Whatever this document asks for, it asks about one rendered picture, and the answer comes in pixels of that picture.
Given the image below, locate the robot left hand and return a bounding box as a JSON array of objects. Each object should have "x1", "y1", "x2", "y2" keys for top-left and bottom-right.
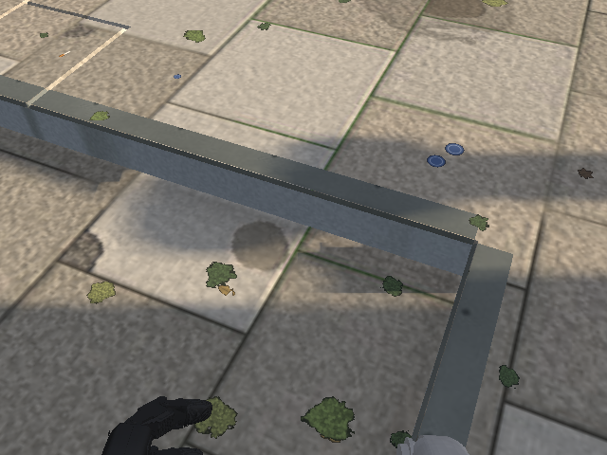
[{"x1": 102, "y1": 396, "x2": 212, "y2": 455}]

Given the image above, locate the right robot thigh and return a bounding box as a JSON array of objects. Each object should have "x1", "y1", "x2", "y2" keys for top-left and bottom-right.
[{"x1": 396, "y1": 435, "x2": 469, "y2": 455}]

